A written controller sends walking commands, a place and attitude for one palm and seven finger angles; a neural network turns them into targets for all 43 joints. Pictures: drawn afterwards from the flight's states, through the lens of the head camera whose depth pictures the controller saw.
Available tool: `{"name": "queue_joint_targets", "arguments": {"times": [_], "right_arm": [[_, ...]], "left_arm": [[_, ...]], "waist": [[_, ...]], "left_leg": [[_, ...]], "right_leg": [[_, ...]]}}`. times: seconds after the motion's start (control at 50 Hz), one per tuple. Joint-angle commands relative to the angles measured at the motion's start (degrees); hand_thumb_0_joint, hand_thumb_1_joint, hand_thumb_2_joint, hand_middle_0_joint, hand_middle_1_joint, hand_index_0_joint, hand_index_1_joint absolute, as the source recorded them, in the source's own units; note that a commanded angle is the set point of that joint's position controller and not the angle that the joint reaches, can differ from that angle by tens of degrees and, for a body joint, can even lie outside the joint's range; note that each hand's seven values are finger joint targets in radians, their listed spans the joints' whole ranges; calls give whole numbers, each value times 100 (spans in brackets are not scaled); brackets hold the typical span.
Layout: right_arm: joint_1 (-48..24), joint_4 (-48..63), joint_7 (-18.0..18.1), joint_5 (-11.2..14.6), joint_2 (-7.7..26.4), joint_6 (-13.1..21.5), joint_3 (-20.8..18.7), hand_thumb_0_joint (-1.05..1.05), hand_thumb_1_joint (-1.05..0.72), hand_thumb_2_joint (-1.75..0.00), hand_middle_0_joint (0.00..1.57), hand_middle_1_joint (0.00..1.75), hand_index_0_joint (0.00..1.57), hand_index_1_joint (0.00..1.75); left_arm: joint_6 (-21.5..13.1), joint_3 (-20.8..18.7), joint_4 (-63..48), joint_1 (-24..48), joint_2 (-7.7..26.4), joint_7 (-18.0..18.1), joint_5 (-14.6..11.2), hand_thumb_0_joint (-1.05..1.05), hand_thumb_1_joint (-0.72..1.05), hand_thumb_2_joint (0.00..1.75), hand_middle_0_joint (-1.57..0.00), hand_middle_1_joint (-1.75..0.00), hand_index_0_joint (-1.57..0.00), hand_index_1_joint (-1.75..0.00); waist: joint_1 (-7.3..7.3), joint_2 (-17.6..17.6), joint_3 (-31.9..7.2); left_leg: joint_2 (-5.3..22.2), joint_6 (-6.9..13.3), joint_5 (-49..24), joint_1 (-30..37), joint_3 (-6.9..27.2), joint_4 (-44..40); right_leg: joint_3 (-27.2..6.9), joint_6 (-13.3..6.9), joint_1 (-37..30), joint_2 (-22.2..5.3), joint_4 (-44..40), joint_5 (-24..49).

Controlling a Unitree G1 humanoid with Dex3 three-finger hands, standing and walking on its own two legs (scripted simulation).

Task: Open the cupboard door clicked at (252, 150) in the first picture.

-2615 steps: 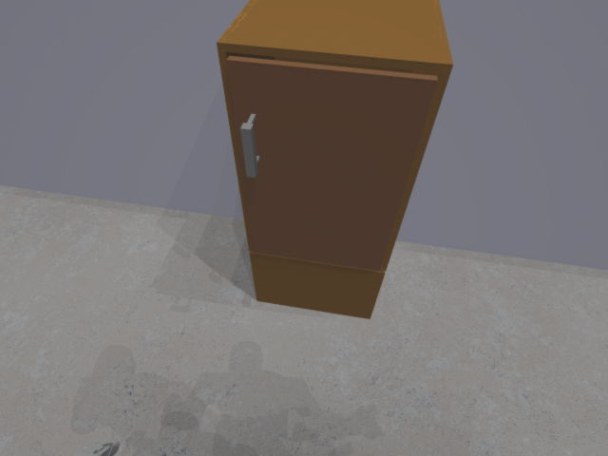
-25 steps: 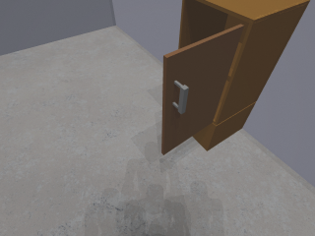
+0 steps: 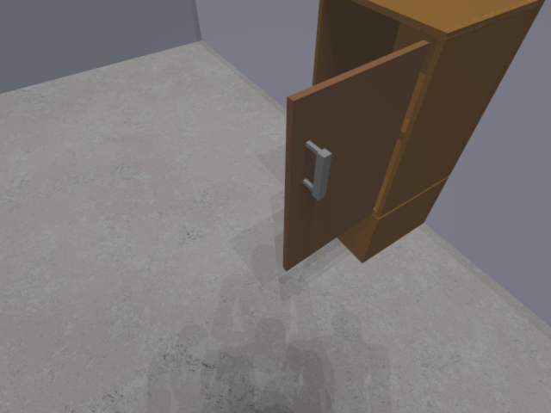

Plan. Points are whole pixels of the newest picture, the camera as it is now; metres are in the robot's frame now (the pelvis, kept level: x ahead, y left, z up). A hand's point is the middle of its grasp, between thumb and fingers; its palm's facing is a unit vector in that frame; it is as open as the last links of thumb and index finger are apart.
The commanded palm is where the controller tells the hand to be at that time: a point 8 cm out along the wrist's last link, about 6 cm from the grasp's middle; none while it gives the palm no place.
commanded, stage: look to check the result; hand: left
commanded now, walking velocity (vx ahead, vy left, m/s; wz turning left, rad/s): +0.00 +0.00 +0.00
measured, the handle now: (314, 170) +0.58 -0.05 -0.01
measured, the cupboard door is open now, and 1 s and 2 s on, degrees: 93 93 93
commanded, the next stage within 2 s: stand and wait in 0.02 s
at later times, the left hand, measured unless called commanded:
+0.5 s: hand out of the picture +0.00 +0.16 -0.18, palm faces +0.04 -0.98 -0.18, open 7.4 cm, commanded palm none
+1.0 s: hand out of the picture +0.00 +0.16 -0.18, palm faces +0.04 -0.98 -0.18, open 7.4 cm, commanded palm none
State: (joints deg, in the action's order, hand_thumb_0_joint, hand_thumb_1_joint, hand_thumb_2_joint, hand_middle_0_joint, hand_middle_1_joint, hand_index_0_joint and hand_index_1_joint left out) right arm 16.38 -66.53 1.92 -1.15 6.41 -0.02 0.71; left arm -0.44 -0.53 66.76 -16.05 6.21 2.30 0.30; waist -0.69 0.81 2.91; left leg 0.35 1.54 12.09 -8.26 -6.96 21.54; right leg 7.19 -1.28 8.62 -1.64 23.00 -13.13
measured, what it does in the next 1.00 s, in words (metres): stands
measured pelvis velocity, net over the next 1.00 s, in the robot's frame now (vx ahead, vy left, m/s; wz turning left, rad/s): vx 0.02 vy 0.00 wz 0.01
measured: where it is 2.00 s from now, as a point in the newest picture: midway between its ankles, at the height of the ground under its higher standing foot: outside the picture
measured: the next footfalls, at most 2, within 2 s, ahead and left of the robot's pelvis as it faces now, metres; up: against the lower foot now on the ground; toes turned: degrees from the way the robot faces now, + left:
none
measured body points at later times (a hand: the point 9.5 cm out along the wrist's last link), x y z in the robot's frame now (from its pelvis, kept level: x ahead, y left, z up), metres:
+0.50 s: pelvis +0.01 +0.00 +0.00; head +0.03 -0.01 +0.45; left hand +0.00 +0.21 -0.16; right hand -0.01 -0.20 -0.17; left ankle +0.00 +0.10 -0.74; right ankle -0.01 -0.10 -0.74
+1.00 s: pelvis +0.02 +0.00 +0.00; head +0.04 -0.01 +0.45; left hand +0.00 +0.21 -0.16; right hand +0.00 -0.21 -0.17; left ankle +0.00 +0.10 -0.74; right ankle -0.01 -0.10 -0.74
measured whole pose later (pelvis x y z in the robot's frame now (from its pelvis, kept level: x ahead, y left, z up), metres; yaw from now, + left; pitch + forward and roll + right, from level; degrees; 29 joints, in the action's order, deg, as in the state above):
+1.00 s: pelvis +0.02 +0.00 +0.00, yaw +0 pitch -1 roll +0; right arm 15.5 -67.2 2.2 -1.0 6.9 0.3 1.0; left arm -0.7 -0.3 66.9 -15.7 6.7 2.2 0.2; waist -0.5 0.5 3.2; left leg 0.3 1.1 13.0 -6.8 -6.4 20.4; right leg 7.7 -1.3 6.9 -1.5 21.7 -14.2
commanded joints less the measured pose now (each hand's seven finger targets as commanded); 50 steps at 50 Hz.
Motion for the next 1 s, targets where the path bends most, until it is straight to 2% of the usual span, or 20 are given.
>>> {"name": "queue_joint_targets", "arguments": {"times": [0.0,0.06,0.1,0.28,0.4,0.52,0.6,0.78,0.94,0.98], "right_arm": [[470,47,52,-21,453,16,-87,0,-90,-90,20,30,20,30],[477,40,51,-23,455,15,-85,0,-90,-90,20,30,20,30],[478,46,51,-18,461,24,-87,0,-90,-90,20,30,20,30],[447,41,62,-6,490,38,-81,0,-90,-90,20,30,20,30],[439,13,57,-15,469,27,-79,0,-90,-90,20,30,20,30],[435,9,63,-13,493,44,-70,0,-90,-90,20,30,20,30],[412,15,68,-11,500,47,-71,0,-90,-90,20,30,20,30],[398,19,73,-4,526,47,-71,0,-90,-90,20,30,20,30],[382,-6,75,-11,512,53,-65,0,-90,-90,20,30,20,30],[391,2,78,1,522,51,-65,0,-90,-90,20,30,20,30]], "left_arm": [[-65,-76,-101,-474,515,16,17,0,90,90,-20,-30,-20,-30],[-63,-78,-100,-442,517,15,15,0,90,90,-20,-30,-20,-30],[-73,-79,-107,-454,541,18,12,0,90,90,-20,-30,-20,-30],[-87,-78,-98,-467,548,21,16,0,90,90,-20,-30,-20,-30],[-80,-67,-92,-453,545,20,12,0,90,90,-20,-30,-20,-30],[-91,-69,-97,-451,553,16,12,0,90,90,-20,-30,-20,-30],[-84,-70,-85,-444,557,15,12,0,90,90,-20,-30,-20,-30],[-91,-67,-82,-463,572,14,12,0,90,90,-20,-30,-20,-30],[-92,-62,-81,-455,562,12,7,0,90,90,-20,-30,-20,-30],[-98,-72,-85,-470,582,14,10,0,90,90,-20,-30,-20,-30]], "waist": [[18,-40,244],[10,-27,255],[18,-82,121],[27,-46,109],[19,-69,230],[20,-110,134],[24,3,146],[41,-119,118],[30,-4,130],[43,-125,127]], "left_leg": [[622,35,-511,-120,659,-417],[619,30,-491,-127,666,-446],[628,38,-612,-62,674,-409],[640,42,-875,11,672,-381],[630,28,-739,-42,664,-421],[636,36,-894,22,682,-418],[635,31,-940,32,677,-410],[642,39,-982,68,684,-405],[629,27,-1016,75,673,-418],[642,36,-1055,86,684,-399]], "right_leg": [[-668,-102,200,-562,-518,507],[-669,-104,200,-561,-511,487],[-665,-104,119,-569,-500,580],[-651,-101,63,-567,-500,814],[-636,-96,92,-586,-545,700],[-644,-94,12,-587,-523,846],[-625,-91,8,-590,-520,846],[-618,-90,-30,-579,-527,906],[-626,-97,-49,-598,-522,974],[-603,-95,-61,-590,-529,1012]]}}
